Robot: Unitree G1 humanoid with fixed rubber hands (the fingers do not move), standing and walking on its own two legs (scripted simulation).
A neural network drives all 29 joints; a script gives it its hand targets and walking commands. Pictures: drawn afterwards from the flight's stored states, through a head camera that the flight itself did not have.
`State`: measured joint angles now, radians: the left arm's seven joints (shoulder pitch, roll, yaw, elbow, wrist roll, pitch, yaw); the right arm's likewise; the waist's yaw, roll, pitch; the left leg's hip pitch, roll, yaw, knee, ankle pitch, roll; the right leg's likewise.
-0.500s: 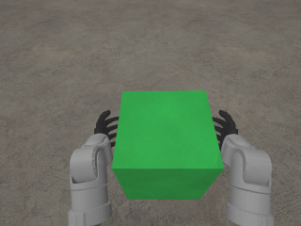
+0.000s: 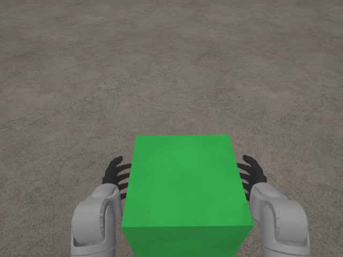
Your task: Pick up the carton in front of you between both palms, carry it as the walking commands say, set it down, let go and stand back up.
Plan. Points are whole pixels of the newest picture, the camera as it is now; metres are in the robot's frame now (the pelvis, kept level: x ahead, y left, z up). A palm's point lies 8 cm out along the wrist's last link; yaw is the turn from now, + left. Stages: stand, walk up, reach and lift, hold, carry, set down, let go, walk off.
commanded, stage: carry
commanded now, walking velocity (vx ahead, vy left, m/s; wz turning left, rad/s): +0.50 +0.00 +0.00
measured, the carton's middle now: (182, 202) +0.25 +0.00 +0.01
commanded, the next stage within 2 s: none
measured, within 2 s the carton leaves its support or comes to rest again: neither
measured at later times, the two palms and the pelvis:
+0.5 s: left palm (141, 98) +0.54 +0.12 +0.09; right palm (237, 96) +0.56 -0.18 +0.09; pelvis +0.31 -0.04 +0.00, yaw +4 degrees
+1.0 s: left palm (138, 56) +0.88 +0.17 +0.07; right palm (208, 55) +0.87 -0.13 +0.07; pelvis +0.63 +0.02 +0.00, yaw +0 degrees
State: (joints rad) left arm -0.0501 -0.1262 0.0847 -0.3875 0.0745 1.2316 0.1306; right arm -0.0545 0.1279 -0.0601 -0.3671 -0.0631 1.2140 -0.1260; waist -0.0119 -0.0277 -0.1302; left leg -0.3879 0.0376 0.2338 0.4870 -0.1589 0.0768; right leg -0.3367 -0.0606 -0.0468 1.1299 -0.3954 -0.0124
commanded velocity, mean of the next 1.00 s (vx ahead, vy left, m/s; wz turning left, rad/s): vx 0.50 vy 0.00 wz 0.00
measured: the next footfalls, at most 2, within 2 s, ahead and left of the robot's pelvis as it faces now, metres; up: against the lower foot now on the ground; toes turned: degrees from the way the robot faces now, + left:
right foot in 0.38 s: +0.42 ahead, -0.13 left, +0.00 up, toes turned -10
left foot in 0.88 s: +0.74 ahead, +0.11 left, +0.00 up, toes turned +13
